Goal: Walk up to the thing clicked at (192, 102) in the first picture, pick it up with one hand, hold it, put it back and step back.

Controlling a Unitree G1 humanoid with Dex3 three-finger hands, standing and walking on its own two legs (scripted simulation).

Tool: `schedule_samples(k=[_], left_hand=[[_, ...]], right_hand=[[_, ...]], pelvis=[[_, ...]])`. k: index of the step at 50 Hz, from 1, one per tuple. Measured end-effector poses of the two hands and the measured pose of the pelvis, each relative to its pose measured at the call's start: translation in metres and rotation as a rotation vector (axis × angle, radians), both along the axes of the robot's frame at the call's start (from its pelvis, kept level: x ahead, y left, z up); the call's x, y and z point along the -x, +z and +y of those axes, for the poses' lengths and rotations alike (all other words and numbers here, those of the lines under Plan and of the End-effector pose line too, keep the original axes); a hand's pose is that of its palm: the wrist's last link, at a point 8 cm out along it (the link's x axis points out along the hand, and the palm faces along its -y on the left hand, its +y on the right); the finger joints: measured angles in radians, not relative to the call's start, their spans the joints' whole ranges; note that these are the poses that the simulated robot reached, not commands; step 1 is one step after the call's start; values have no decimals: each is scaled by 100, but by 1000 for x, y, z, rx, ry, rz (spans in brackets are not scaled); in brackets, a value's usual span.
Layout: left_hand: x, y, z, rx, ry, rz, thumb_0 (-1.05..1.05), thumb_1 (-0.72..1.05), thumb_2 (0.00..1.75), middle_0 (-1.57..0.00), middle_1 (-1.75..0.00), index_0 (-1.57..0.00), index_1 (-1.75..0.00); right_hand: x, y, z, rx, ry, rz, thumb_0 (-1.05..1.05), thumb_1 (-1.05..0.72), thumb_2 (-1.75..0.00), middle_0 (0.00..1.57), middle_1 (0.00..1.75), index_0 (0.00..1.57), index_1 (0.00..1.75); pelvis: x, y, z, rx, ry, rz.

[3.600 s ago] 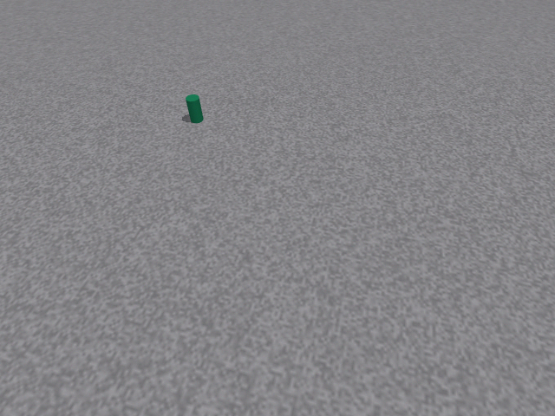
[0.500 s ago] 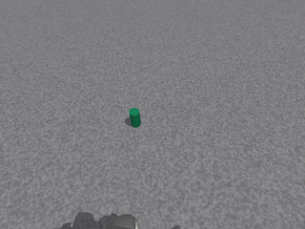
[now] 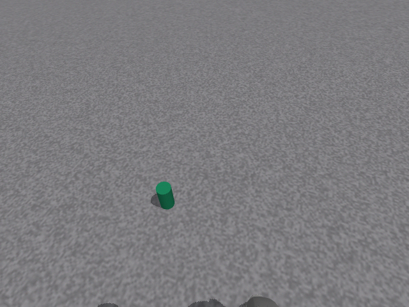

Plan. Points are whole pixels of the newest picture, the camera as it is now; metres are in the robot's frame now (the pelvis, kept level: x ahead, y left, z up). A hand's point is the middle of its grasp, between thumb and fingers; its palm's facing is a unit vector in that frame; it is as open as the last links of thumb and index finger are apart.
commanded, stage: walk up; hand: left
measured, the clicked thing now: (165, 195) +0.78 +0.24 -0.68
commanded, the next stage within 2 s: none
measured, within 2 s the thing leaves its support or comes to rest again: neither
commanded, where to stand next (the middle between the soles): +0.47 -0.01 m, yaw +2 degrees
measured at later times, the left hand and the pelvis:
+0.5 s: hand (97, 296) +0.18 +0.26 -0.15, palm faces +0.04 -0.93 -0.37, open 7.4 cm; pelvis +0.19 -0.01 -0.01, yaw +4 degrees
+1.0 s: hand (119, 217) +0.36 +0.24 -0.12, palm faces +0.02 -0.89 -0.46, open 7.4 cm; pelvis +0.33 -0.05 -0.01, yaw +2 degrees
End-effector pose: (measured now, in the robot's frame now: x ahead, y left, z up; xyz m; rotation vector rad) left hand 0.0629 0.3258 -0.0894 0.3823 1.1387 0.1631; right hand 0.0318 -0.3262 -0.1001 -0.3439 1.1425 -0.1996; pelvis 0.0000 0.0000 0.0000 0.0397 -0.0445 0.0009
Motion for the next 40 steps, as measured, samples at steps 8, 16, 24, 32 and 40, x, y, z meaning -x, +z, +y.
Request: schedule_samples(k=[8, 16, 24, 32, 40], left_hand=[[-62, 17, -33, -54, 36, -93, 0, 90, 90, -21, -30, -20, -29], [-78, 18, -42, -34, 83, -29, 0, 90, 90, -21, -30, -20, -30], [-107, -16, -22, 9, 130, 36, 0, 90, 90, -21, -30, -20, -30], [-179, -27, -17, 37, 96, 46, 1, 90, 90, -21, -30, -20, -29], [-251, -7, -27, 10, 39, 12, 0, 90, 90, -21, -30, -20, -29]], right_hand=[[-78, -26, -24, -39, 19, 43, 1, -91, -90, 20, 30, 20, 30], [-159, -7, -17, -59, 89, 18, 1, -91, -90, 20, 30, 20, 30], [-247, 4, -1, -1, 143, -25, 1, -91, -90, 20, 30, 21, 30], [-291, 19, 9, 29, 102, -108, 1, -91, -90, 20, 30, 21, 30], [-301, 8, -16, 8, 59, -38, 1, -90, -90, 20, 30, 21, 30]], pelvis=[[-60, -3, -29, 21, 8, -11], [-113, 10, -35, 40, 29, 1], [-178, -4, -18, 60, 59, -1], [-225, -2, -8, 28, 48, -19], [-271, 1, -22, 17, 31, -12]])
